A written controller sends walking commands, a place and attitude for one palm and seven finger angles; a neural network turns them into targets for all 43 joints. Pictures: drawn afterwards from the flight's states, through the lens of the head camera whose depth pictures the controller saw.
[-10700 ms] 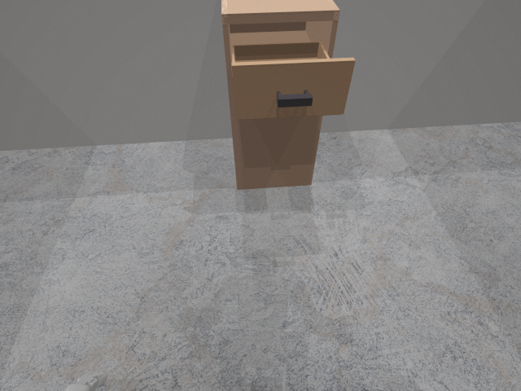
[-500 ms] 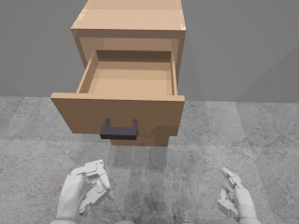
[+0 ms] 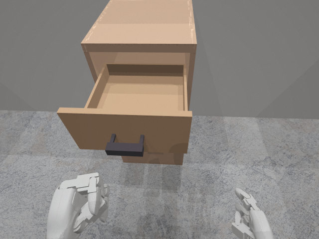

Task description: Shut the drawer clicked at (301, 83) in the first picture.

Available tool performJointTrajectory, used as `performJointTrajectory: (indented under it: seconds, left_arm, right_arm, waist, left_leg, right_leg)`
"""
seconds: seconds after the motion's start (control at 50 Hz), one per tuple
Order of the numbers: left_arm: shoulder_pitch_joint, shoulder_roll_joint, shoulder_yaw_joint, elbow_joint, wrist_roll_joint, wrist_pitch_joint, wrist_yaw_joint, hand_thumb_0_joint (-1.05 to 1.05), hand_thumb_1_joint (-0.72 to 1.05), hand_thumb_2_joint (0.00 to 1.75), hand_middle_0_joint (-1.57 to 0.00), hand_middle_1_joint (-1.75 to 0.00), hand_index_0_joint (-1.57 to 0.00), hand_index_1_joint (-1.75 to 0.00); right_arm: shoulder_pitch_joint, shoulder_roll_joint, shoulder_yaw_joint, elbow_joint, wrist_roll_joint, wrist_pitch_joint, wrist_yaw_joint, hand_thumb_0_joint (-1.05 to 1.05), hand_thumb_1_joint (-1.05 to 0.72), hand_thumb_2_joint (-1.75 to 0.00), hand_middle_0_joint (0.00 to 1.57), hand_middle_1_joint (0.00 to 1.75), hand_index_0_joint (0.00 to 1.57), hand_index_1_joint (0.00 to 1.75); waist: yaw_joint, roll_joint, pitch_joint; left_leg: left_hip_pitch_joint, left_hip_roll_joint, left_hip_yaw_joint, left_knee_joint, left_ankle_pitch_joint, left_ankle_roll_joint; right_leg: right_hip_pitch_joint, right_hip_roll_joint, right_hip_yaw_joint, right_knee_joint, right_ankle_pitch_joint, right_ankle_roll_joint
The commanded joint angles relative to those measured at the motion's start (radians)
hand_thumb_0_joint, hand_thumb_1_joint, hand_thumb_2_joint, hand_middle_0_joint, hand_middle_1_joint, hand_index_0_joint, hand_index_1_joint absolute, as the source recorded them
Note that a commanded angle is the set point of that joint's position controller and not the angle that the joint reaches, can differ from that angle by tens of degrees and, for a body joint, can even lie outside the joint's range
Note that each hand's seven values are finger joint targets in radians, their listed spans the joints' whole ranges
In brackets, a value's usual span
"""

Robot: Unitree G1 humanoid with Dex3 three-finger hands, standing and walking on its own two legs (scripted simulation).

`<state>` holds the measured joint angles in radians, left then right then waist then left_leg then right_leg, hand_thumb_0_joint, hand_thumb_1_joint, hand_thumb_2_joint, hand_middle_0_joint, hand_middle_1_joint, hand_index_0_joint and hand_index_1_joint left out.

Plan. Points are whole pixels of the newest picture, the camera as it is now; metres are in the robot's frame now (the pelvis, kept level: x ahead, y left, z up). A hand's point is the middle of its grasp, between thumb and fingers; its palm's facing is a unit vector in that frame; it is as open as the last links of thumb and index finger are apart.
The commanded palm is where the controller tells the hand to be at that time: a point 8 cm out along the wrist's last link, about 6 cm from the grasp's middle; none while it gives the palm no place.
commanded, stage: raise the hand and make a fist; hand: left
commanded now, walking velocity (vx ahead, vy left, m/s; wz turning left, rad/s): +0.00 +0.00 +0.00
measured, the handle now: (126, 143) +0.37 +0.13 +0.02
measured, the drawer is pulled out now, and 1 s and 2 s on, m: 0.30 0.30 0.30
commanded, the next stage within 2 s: bring the fist close to the handle in 0.24 s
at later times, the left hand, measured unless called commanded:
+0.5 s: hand (115, 211) +0.17 +0.10 +0.09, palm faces -0.04 -1.00 -0.02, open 3.3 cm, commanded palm +0.14 +0.16 +0.10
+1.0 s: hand (119, 192) +0.22 +0.11 +0.06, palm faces +0.01 -1.00 +0.00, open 3.3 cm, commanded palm +0.19 +0.15 +0.05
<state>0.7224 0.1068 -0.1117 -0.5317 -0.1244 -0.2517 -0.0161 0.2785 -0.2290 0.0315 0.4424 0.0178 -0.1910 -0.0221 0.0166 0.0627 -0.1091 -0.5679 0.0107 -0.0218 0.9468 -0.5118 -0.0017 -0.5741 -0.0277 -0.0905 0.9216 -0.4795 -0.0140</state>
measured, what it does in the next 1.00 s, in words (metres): stands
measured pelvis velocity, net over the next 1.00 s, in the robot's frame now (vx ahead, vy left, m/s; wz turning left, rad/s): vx -0.01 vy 0.01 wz -0.02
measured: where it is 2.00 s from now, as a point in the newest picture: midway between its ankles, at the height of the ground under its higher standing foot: outside the picture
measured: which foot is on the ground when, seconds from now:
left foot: down 0.00-1.00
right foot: down 0.00-1.00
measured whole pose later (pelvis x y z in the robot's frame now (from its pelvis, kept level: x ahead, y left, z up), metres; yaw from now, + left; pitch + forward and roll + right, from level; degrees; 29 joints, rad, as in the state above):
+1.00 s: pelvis -0.01 +0.01 -0.02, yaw -1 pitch +13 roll -1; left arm 0.44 0.09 -0.14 -0.24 -0.06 -0.33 0.08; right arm 0.26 -0.22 0.03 0.45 -0.01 -0.15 0.00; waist -0.02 0.04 -0.12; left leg -0.76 0.01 0.00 1.08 -0.54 0.01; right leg -0.77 -0.04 -0.07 1.05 -0.50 0.00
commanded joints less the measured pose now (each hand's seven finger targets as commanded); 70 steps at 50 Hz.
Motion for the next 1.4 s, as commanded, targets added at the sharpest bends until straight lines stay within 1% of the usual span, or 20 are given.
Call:
performJointTrajectory:
  seconds: [0.0,0.08,0.2,0.28,0.34,0.38,0.48,0.54,0.62,0.7,0.78,0.84,0.88,0.94,1.02,1.1,1.2,1.24,1.32,1.38]
  left_arm:
    - [0.064,0.065,-0.006,-0.150,0.030,-0.020,-0.046,0.00,0.90,0.90,-1.40,-1.60,-1.40,-1.60]
    - [0.039,0.111,0.071,-0.183,0.030,0.001,-0.012,0.00,0.90,0.90,-1.40,-1.60,-1.40,-1.60]
    - [-0.053,0.049,0.027,-0.238,-0.004,-0.080,0.029,0.00,0.90,0.90,-1.40,-1.60,-1.40,-1.60]
    - [0.007,0.037,-0.011,-0.164,0.009,-0.077,-0.007,0.00,0.90,0.90,-1.40,-1.60,-1.40,-1.60]
    - [-0.001,0.045,-0.023,-0.107,0.025,-0.030,-0.031,0.00,0.90,0.90,-1.40,-1.60,-1.40,-1.60]
    - [-0.032,0.076,0.021,-0.050,0.035,-0.005,-0.026,0.00,0.90,0.90,-1.40,-1.60,-1.40,-1.60]
    - [-0.147,0.070,0.055,-0.103,0.022,-0.049,0.015,0.00,0.90,0.90,-1.40,-1.60,-1.40,-1.60]
    - [-0.168,0.026,0.016,-0.123,0.012,-0.108,0.030,0.00,0.90,0.90,-1.40,-1.60,-1.40,-1.60]
    - [-0.160,-0.003,-0.038,-0.037,0.029,-0.130,0.015,0.00,0.90,0.90,-1.40,-1.60,-1.40,-1.60]
    - [-0.134,0.003,-0.044,0.075,0.060,-0.074,-0.001,0.00,0.90,0.90,-1.40,-1.60,-1.40,-1.60]
    - [-0.248,0.051,0.010,0.034,0.072,-0.064,0.037,0.00,0.90,0.90,-1.40,-1.60,-1.40,-1.60]
    - [-0.324,0.015,-0.003,-0.005,0.064,-0.109,0.080,0.00,0.90,0.90,-1.40,-1.60,-1.40,-1.60]
    - [-0.337,0.022,0.015,0.016,0.059,-0.141,0.101,0.00,0.90,0.90,-1.40,-1.60,-1.40,-1.60]
    - [-0.328,-0.033,-0.052,0.077,0.067,-0.163,0.091,0.00,0.90,0.90,-1.40,-1.60,-1.40,-1.60]
    - [-0.339,-0.038,-0.092,0.184,0.100,-0.117,0.062,0.00,0.90,0.90,-1.40,-1.60,-1.40,-1.60]
    - [-0.393,-0.001,-0.041,0.215,0.112,-0.086,0.077,0.00,0.90,0.90,-1.40,-1.60,-1.40,-1.60]
    - [-0.550,0.014,0.021,0.184,0.087,-0.156,0.142,0.00,0.90,0.90,-1.40,-1.60,-1.40,-1.60]
    - [-0.575,-0.019,-0.004,0.214,0.080,-0.188,0.149,0.00,0.90,0.90,-1.40,-1.60,-1.40,-1.60]
    - [-0.601,-0.027,-0.035,0.338,0.097,-0.197,0.110,0.00,0.90,0.90,-1.40,-1.60,-1.40,-1.60]
    - [-0.534,0.004,-0.019,0.336,0.093,-0.160,0.068,0.00,0.90,0.90,-1.40,-1.60,-1.40,-1.60]
  right_arm:
    - [-0.095,-0.096,-0.049,-0.177,0.008,-0.061,-0.012,0.00,-0.90,-0.90,0.20,0.30,0.20,0.30]
    - [-0.114,-0.080,-0.048,-0.188,0.008,-0.043,-0.019,0.00,-0.90,-0.90,0.20,0.30,0.20,0.30]
    - [-0.095,-0.081,-0.042,-0.172,0.003,-0.083,-0.012,0.00,-0.90,-0.90,0.20,0.30,0.20,0.30]
    - [-0.088,-0.096,-0.048,-0.160,0.003,-0.096,-0.004,0.00,-0.90,-0.90,0.20,0.30,0.20,0.30]
    - [-0.096,-0.099,-0.046,-0.168,0.004,-0.080,-0.008,0.00,-0.90,-0.90,0.20,0.30,0.20,0.30]
    - [-0.113,-0.101,-0.045,-0.164,0.004,-0.062,-0.017,0.00,-0.90,-0.90,0.20,0.30,0.20,0.30]
    - [-0.096,-0.095,-0.041,-0.175,-0.005,-0.058,-0.017,0.00,-0.90,-0.90,0.20,0.30,0.20,0.30]
    - [-0.075,-0.090,-0.043,-0.167,-0.011,-0.074,-0.006,0.00,-0.90,-0.90,0.20,0.30,0.20,0.30]
    - [-0.063,-0.104,-0.048,-0.151,-0.014,-0.076,0.007,0.00,-0.90,-0.90,0.20,0.30,0.20,0.30]
    - [-0.075,-0.115,-0.051,-0.165,-0.012,-0.045,0.011,0.00,-0.90,-0.90,0.20,0.30,0.20,0.30]
    - [-0.080,-0.113,-0.051,-0.182,-0.013,-0.021,0.002,0.00,-0.90,-0.90,0.20,0.30,0.20,0.30]
    - [-0.072,-0.096,-0.050,-0.178,-0.020,-0.020,0.005,0.00,-0.90,-0.90,0.20,0.30,0.20,0.30]
    - [-0.067,-0.098,-0.053,-0.162,-0.024,-0.022,0.006,0.00,-0.90,-0.90,0.20,0.30,0.20,0.30]
    - [-0.066,-0.098,-0.055,-0.149,-0.025,-0.023,0.018,0.00,-0.90,-0.90,0.20,0.30,0.20,0.30]
    - [-0.065,-0.113,-0.057,-0.154,-0.023,-0.001,0.023,0.00,-0.90,-0.90,0.20,0.30,0.20,0.30]
    - [-0.079,-0.112,-0.056,-0.167,-0.021,0.027,0.016,0.00,-0.90,-0.90,0.20,0.30,0.20,0.30]
    - [-0.088,-0.093,-0.054,-0.137,-0.031,0.029,0.009,0.00,-0.90,-0.90,0.20,0.30,0.20,0.30]
    - [-0.086,-0.090,-0.053,-0.122,-0.034,0.026,0.014,0.00,-0.90,-0.90,0.20,0.30,0.20,0.30]
    - [-0.081,-0.105,-0.060,-0.097,-0.034,0.034,0.023,0.00,-0.90,-0.90,0.20,0.30,0.20,0.30]
    - [-0.078,-0.115,-0.068,-0.122,-0.024,0.049,0.025,0.00,-0.90,-0.90,0.20,0.30,0.20,0.30]
  waist:
    - [-0.008,-0.119,-0.067]
    - [0.010,-0.119,-0.074]
    - [-0.015,-0.058,-0.065]
    - [-0.020,-0.098,-0.074]
    - [-0.026,-0.146,-0.021]
    - [-0.022,-0.185,0.030]
    - [-0.015,-0.094,-0.071]
    - [-0.021,-0.046,-0.148]
    - [-0.042,-0.065,-0.136]
    - [-0.038,-0.120,-0.086]
    - [-0.028,-0.095,-0.131]
    - [-0.028,-0.053,-0.195]
    - [-0.034,-0.072,-0.215]
    - [-0.042,-0.044,-0.218]
    - [-0.055,-0.080,-0.192]
    - [-0.041,-0.105,-0.202]
    - [-0.038,-0.073,-0.277]
    - [-0.047,-0.078,-0.277]
    - [-0.069,-0.099,-0.284]
    - [-0.043,-0.078,-0.335]
  left_leg:
    - [-0.008,-0.020,0.012,-0.132,0.261,0.035]
    - [-0.010,-0.023,0.023,-0.135,0.254,0.034]
    - [0.027,-0.021,0.019,-0.125,0.250,0.032]
    - [0.013,-0.019,0.015,-0.121,0.263,0.034]
    - [-0.018,-0.024,0.018,-0.129,0.221,0.036]
    - [-0.047,-0.026,0.017,-0.134,0.177,0.034]
    - [-0.010,-0.026,0.014,-0.129,0.208,0.030]
    - [0.017,-0.022,0.008,-0.110,0.290,0.024]
    - [-0.018,-0.016,0.001,-0.083,0.310,0.021]
    - [-0.085,-0.018,-0.001,-0.086,0.247,0.021]
    - [-0.085,-0.018,-0.002,-0.079,0.240,0.019]
    - [-0.066,-0.017,-0.005,-0.058,0.284,0.015]
    - [-0.075,-0.012,-0.007,-0.038,0.311,0.015]
    - [-0.085,-0.009,-0.012,-0.023,0.315,0.007]
    - [-0.135,-0.010,-0.011,-0.013,0.257,0.011]
    - [-0.162,-0.015,-0.007,-0.009,0.225,0.014]
    - [-0.160,-0.017,-0.002,0.032,0.263,0.011]
    - [-0.171,-0.017,-0.005,0.046,0.270,0.010]
    - [-0.216,-0.015,-0.001,0.076,0.243,0.013]
    - [-0.198,-0.019,0.010,0.057,0.260,0.017]
  right_leg:
    - [0.124,-0.005,0.068,-0.176,0.248,0.007]
    - [0.143,-0.005,0.077,-0.187,0.230,0.006]
    - [0.093,0.005,0.063,-0.183,0.213,0.004]
    - [0.104,-0.001,0.068,-0.180,0.248,0.008]
    - [0.088,-0.006,0.085,-0.204,0.197,0.015]
    - [0.066,-0.003,0.093,-0.227,0.111,0.014]
    - [0.059,0.012,0.051,-0.157,0.161,0.004]
    - [0.059,0.017,0.030,-0.100,0.269,-0.001]
    - [0.023,0.015,0.025,-0.074,0.300,0.000]
    - [0.005,0.013,0.034,-0.079,0.239,-0.002]
    - [-0.008,0.015,0.030,-0.053,0.212,-0.007]
    - [-0.022,0.017,0.023,-0.019,0.246,-0.010]
    - [-0.030,0.020,0.023,-0.006,0.271,-0.011]
    - [-0.068,0.018,0.018,0.018,0.265,-0.012]
    - [-0.093,0.013,0.026,0.015,0.230,-0.011]
    - [-0.093,0.012,0.032,0.019,0.202,-0.013]
    - [-0.103,0.012,0.041,0.054,0.241,-0.015]
    - [-0.119,0.012,0.041,0.064,0.251,-0.014]
    - [-0.143,0.010,0.051,0.072,0.243,-0.011]
    - [-0.084,0.008,0.060,0.054,0.266,-0.014]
